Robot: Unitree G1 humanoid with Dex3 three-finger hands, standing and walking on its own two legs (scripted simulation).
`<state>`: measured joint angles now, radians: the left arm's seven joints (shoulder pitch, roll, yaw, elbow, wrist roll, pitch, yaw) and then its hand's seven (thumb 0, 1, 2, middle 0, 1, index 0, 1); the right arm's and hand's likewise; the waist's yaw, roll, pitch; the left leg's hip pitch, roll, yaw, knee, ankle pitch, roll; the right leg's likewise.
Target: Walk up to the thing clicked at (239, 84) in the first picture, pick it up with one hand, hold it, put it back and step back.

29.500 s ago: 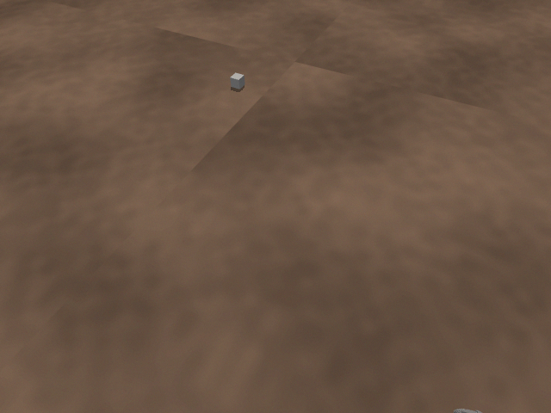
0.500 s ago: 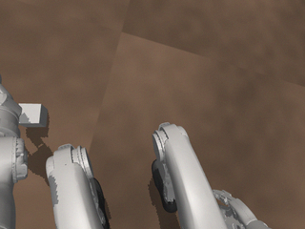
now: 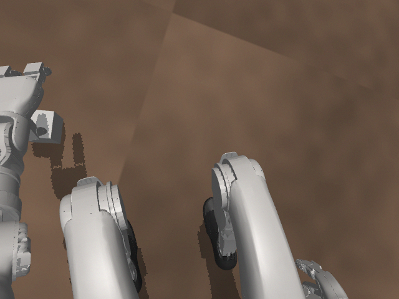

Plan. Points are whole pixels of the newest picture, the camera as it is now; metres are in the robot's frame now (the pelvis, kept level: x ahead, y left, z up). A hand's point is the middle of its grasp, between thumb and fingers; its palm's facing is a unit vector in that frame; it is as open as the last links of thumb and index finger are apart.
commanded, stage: home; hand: left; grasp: from above
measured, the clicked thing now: (42, 127) +0.48 +0.32 -0.31
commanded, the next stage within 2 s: none
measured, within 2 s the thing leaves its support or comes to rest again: neither
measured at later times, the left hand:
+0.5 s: hand out of the picture +0.30 +0.25 +0.08, palm faces -0.24 -0.70 -0.67, open 7.8 cm
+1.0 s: hand out of the picture +0.24 +0.21 +0.29, palm faces +0.18 -0.95 -0.25, open 7.4 cm
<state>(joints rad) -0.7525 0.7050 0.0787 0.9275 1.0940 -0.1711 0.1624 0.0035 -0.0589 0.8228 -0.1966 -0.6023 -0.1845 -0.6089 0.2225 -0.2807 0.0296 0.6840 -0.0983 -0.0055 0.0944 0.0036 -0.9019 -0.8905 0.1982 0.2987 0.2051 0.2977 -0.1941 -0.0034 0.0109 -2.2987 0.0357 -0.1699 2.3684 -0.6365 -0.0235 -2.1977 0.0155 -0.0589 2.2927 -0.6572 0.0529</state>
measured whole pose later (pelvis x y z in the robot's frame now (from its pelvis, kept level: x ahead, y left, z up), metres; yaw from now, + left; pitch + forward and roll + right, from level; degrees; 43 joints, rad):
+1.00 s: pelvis +0.07 +0.00 +0.35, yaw +9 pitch +15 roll -3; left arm 0.40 0.23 0.04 -0.06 -0.04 0.43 0.08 0.01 0.90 0.90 -0.21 -0.30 -0.20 -0.30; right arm 0.28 -0.22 0.03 0.54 0.04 -0.16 -0.17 0.01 -0.91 -0.89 0.20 0.30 0.20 0.30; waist -0.07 0.05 -0.18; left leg -0.91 0.06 -0.06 1.15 -0.50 -0.02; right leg -0.84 -0.02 -0.06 1.09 -0.51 0.02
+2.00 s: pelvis +0.08 +0.01 +0.37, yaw +9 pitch +9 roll -3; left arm 0.50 0.22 0.04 -0.13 -0.05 0.45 0.02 0.01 0.91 0.90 -0.20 -0.30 -0.20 -0.30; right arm 0.29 -0.22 0.03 0.56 0.00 -0.25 -0.19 0.01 -0.90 -0.89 0.20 0.30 0.21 0.30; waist -0.04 0.05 -0.15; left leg -0.71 0.05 -0.05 1.01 -0.47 -0.02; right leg -0.63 -0.03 -0.06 0.95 -0.47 0.03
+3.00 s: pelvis +0.09 +0.01 +0.37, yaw +9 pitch +10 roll -3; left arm 0.51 0.23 0.04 -0.14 -0.06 0.45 0.02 0.01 0.90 0.90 -0.20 -0.29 -0.20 -0.30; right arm 0.29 -0.22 0.02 0.55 0.00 -0.24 -0.18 0.01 -0.90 -0.89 0.20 0.30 0.21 0.30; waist -0.04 0.05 -0.16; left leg -0.71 0.05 -0.05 1.02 -0.48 -0.02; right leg -0.64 -0.02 -0.06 0.95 -0.49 0.03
